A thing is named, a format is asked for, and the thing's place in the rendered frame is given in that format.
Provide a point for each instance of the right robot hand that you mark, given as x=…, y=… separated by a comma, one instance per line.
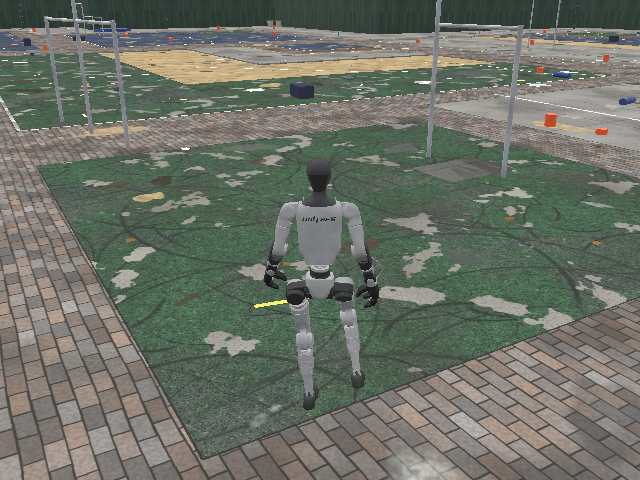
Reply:
x=372, y=292

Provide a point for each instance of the right robot upper arm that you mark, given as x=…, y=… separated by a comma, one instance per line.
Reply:
x=351, y=212

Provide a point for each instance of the right robot thigh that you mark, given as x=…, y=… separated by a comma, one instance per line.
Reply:
x=343, y=290

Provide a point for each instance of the left robot forearm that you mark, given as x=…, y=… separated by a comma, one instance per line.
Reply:
x=273, y=262

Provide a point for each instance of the robot thigh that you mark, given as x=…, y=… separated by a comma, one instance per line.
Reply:
x=343, y=290
x=299, y=305

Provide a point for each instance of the left robot hand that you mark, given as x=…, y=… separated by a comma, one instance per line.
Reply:
x=268, y=279

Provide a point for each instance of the left robot thigh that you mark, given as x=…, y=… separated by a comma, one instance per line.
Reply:
x=299, y=305

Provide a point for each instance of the left robot upper arm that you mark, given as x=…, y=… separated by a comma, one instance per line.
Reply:
x=287, y=212

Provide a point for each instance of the right robot forearm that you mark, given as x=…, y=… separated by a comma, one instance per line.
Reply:
x=367, y=269

